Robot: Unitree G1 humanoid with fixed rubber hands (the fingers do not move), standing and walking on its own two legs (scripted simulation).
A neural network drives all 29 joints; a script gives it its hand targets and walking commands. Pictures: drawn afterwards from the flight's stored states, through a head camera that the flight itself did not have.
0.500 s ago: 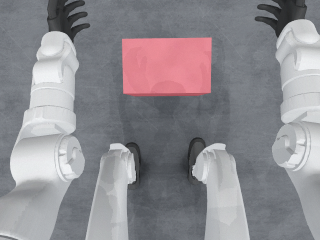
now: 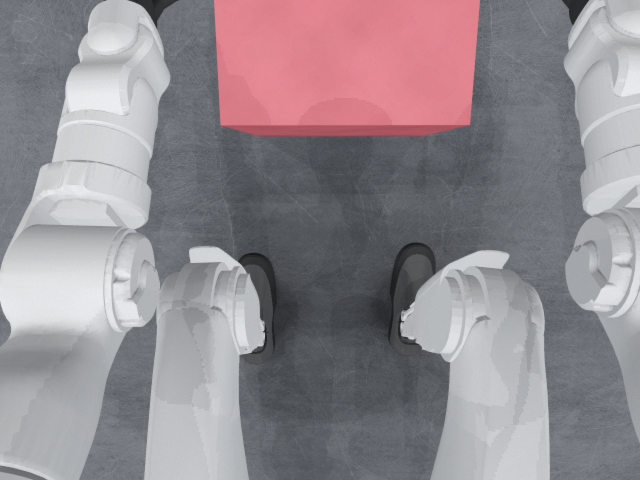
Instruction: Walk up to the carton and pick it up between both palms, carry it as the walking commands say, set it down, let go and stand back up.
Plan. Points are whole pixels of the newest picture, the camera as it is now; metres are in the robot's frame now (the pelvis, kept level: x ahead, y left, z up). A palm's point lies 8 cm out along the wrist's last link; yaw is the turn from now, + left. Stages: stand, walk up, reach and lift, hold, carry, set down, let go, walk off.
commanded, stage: reach and lift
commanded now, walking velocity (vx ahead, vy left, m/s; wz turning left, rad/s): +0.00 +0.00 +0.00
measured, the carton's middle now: (342, 68) +0.53 -0.02 -0.32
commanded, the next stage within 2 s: none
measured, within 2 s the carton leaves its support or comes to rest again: neither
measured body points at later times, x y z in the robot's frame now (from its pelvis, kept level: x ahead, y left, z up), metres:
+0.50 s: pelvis -0.01 +0.00 -0.07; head +0.38 -0.01 +0.15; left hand +0.56 +0.18 -0.26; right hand +0.56 -0.24 -0.26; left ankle +0.10 +0.14 -0.40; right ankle +0.12 -0.14 -0.40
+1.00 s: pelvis -0.01 +0.00 -0.06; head +0.37 -0.01 +0.16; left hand +0.56 +0.16 -0.25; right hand +0.56 -0.21 -0.25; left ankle +0.10 +0.14 -0.40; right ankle +0.12 -0.14 -0.40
